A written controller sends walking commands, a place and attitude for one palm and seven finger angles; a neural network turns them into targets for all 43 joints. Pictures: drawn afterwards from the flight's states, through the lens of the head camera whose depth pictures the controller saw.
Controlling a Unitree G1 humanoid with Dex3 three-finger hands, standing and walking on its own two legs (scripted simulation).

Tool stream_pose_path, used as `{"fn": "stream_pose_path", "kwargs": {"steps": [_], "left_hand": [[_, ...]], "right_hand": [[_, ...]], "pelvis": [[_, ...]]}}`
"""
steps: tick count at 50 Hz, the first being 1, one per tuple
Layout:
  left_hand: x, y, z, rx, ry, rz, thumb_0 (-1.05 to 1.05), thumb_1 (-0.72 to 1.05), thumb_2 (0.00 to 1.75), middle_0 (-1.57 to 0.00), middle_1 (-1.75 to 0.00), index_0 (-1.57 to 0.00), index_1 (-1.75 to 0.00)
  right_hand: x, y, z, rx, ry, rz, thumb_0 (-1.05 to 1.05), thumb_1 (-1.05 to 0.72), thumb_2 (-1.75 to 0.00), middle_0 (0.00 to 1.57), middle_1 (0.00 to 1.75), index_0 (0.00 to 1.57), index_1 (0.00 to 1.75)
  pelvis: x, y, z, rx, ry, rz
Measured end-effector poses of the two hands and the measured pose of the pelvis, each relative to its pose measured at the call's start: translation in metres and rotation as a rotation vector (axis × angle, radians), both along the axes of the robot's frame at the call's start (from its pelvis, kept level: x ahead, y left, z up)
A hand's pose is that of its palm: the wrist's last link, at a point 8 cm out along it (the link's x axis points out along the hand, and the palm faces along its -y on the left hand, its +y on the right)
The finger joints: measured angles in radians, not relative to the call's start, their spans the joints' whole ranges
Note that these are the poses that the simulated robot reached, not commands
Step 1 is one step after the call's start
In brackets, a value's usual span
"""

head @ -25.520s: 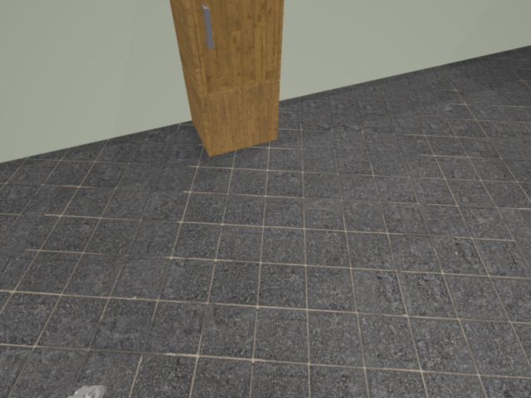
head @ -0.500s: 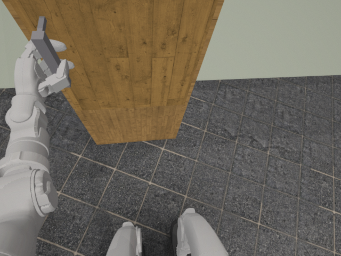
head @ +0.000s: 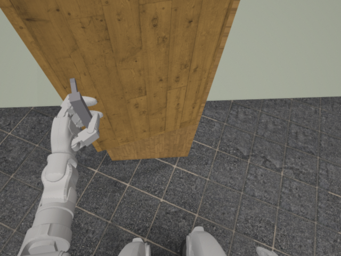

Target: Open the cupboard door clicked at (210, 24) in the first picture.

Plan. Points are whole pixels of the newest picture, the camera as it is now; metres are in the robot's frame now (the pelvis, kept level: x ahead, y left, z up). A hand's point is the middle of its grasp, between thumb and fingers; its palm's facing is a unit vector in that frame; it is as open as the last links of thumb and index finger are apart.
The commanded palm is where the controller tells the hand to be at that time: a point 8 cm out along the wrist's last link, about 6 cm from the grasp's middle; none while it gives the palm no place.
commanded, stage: pull the door open along its arc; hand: left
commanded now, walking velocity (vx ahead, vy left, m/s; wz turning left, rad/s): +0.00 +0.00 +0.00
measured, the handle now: (84, 109) +0.45 +0.21 +0.03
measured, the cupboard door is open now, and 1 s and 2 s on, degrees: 15 39 41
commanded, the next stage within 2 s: open thumb and fingers to let go in 0.44 s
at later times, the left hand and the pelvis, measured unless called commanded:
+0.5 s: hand (136, 175) +0.28 +0.07 +0.04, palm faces +0.46 -0.89 -0.01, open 6.2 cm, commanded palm +0.23 +0.10 +0.03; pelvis +0.02 -0.04 +0.00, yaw +4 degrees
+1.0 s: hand (136, 178) +0.28 +0.07 +0.03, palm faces +0.47 -0.88 -0.02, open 11.5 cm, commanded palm +0.23 +0.11 +0.03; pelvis -0.02 -0.06 -0.01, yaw +5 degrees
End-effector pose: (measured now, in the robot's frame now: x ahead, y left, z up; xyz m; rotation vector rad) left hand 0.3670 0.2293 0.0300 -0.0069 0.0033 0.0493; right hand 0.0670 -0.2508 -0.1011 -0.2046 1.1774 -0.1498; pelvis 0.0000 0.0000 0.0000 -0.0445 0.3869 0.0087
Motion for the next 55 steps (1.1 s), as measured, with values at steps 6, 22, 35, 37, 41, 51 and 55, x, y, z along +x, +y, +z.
{"fn": "stream_pose_path", "kwargs": {"steps": [6, 22, 35, 37, 41, 51, 55], "left_hand": [[-0.051, -0.038, -0.001, -0.058, -0.007, 0.185, 0.01, 0.69, 0.75, -0.32, -1.31, -0.34, -1.28], [-0.122, -0.113, 0.008, -0.009, 0.064, 0.409, 0.02, 0.66, 0.73, -0.33, -1.25, -0.35, -1.32], [-0.124, -0.124, 0.002, 0.039, 0.039, 0.457, 0.01, 0.64, 0.78, -0.34, -1.30, -0.34, -1.32], [-0.124, -0.123, 0.002, 0.042, 0.039, 0.448, 0.01, 0.59, 0.76, -0.35, -1.30, -0.34, -1.32], [-0.125, -0.123, 0.002, 0.037, 0.041, 0.436, 0.01, 0.42, 0.70, -0.34, -1.28, -0.35, -1.30], [-0.130, -0.118, 0.000, 0.019, 0.027, 0.446, 0.01, -0.18, 0.44, -0.32, -1.22, -0.32, -1.23], [-0.132, -0.116, 0.001, 0.015, 0.013, 0.442, 0.00, -0.34, 0.37, -0.30, -1.17, -0.30, -1.17]], "right_hand": [[0.062, 0.014, 0.003, 0.040, -0.146, 0.098, 0.01, -0.91, -0.90, 0.20, 0.30, 0.20, 0.29], [0.152, 0.040, 0.019, 0.117, -0.359, 0.246, 0.01, -0.90, -0.90, 0.20, 0.30, 0.20, 0.29], [0.116, -0.009, -0.009, 0.054, -0.279, 0.243, 0.01, -0.90, -0.90, 0.20, 0.30, 0.20, 0.29], [0.107, -0.016, -0.011, 0.050, -0.268, 0.229, 0.01, -0.91, -0.90, 0.20, 0.30, 0.20, 0.29], [0.093, -0.024, -0.011, 0.045, -0.262, 0.208, 0.01, -0.91, -0.90, 0.20, 0.30, 0.20, 0.29], [0.077, -0.024, -0.008, 0.046, -0.291, 0.205, 0.01, -0.91, -0.90, 0.20, 0.30, 0.20, 0.29], [0.077, -0.018, -0.007, 0.048, -0.308, 0.216, 0.01, -0.91, -0.90, 0.20, 0.30, 0.20, 0.29]], "pelvis": [[0.005, -0.002, 0.002, 0.011, -0.028, 0.002], [0.017, -0.035, 0.003, 0.038, -0.085, 0.045], [0.004, -0.057, -0.007, 0.058, -0.077, 0.079], [0.000, -0.059, -0.006, 0.061, -0.082, 0.078], [-0.007, -0.062, -0.005, 0.066, -0.092, 0.077], [-0.024, -0.060, -0.006, 0.068, -0.111, 0.070], [-0.029, -0.056, -0.007, 0.064, -0.117, 0.071]]}}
